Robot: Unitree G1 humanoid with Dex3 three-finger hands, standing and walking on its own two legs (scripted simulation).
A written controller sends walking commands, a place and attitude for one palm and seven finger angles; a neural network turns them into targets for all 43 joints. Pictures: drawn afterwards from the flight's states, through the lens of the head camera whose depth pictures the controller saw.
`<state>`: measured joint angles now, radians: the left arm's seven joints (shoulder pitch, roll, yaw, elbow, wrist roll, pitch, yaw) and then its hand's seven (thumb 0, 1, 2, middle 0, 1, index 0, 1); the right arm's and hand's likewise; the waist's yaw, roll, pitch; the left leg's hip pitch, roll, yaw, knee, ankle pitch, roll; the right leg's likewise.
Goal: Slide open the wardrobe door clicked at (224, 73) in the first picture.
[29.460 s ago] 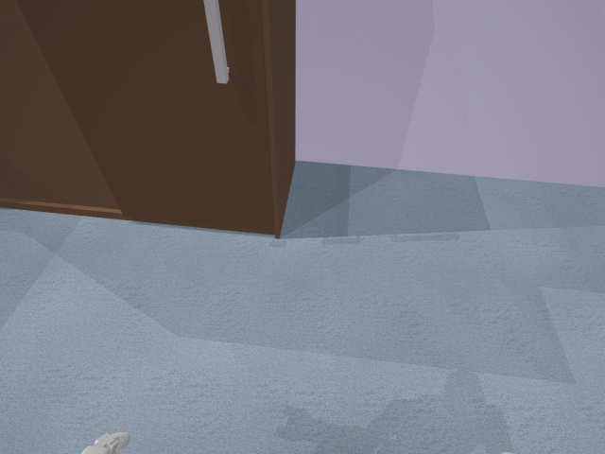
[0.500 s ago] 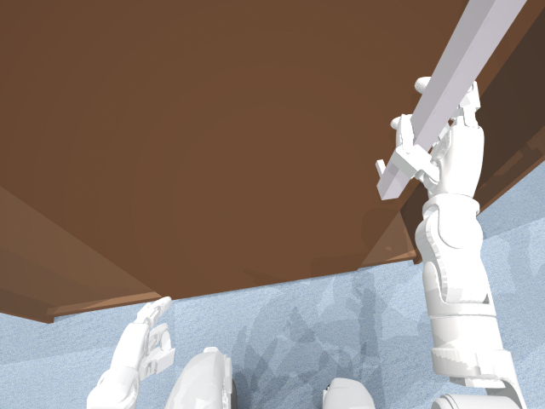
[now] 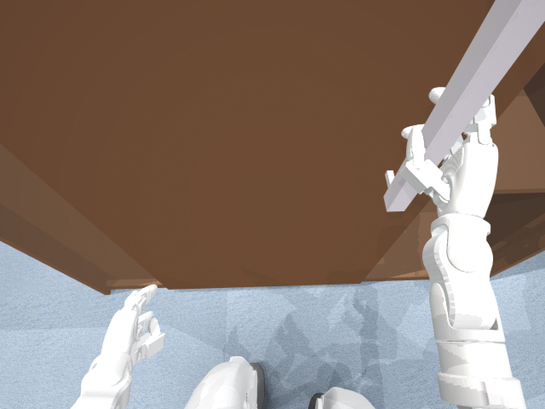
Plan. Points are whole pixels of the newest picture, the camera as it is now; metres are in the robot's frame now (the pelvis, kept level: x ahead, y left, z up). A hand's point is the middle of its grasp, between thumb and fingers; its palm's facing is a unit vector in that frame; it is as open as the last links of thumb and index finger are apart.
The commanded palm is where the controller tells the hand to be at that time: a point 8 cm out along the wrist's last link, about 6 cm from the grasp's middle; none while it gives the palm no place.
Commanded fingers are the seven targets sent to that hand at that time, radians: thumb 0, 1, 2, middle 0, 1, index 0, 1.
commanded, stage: step sideways, sliding the door along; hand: right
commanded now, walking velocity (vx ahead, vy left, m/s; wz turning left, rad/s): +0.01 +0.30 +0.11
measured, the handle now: (433, 119) +0.43 -0.17 +0.15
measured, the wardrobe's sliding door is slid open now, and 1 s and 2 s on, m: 0.43 0.43 0.43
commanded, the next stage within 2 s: stop walking and hold the door there in 0.62 s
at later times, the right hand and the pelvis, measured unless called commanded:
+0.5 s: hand (405, 151) +0.40 -0.14 +0.14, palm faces +0.54 +0.84 -0.08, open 7.4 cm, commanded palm +0.35 -0.11 +0.14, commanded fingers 0.00 -0.90 -0.90 0.45 1.40 0.45 1.40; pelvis -0.01 +0.14 +0.01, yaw +2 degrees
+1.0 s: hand (416, 158) +0.39 -0.15 +0.13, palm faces +0.60 +0.69 -0.39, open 7.4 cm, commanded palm +0.34 -0.18 +0.12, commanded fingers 0.00 -0.90 -0.90 0.45 1.40 0.45 1.40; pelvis +0.06 +0.22 -0.01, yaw +8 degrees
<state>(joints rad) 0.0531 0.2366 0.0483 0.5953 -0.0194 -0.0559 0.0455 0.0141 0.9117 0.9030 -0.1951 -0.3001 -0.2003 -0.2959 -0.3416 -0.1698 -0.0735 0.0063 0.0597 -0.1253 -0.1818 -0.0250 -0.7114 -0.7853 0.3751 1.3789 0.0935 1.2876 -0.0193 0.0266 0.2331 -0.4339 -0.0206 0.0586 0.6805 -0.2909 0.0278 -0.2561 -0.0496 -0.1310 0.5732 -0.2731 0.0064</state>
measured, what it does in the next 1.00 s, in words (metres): steps to the left: left foot, then right foot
